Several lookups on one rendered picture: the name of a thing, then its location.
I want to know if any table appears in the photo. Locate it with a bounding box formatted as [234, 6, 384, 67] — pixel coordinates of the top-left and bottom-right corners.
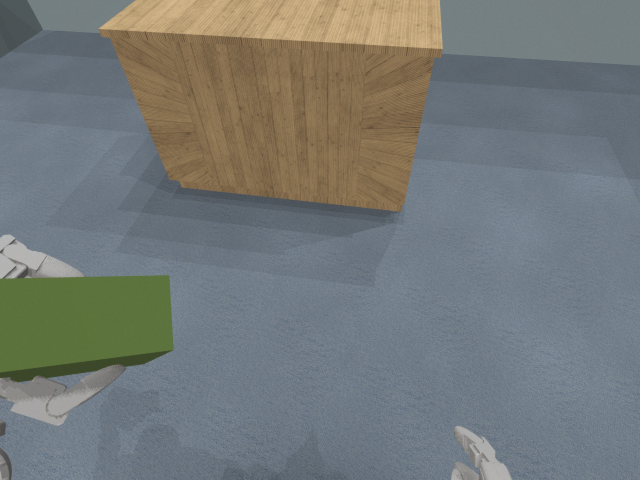
[98, 0, 443, 212]

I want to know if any left robot hand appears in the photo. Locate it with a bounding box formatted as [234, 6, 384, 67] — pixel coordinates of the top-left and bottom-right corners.
[0, 235, 126, 426]

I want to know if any sponge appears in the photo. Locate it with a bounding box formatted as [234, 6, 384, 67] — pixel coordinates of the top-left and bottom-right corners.
[0, 275, 174, 382]

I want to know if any right robot hand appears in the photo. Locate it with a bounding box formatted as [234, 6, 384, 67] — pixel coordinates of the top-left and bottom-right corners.
[451, 426, 513, 480]

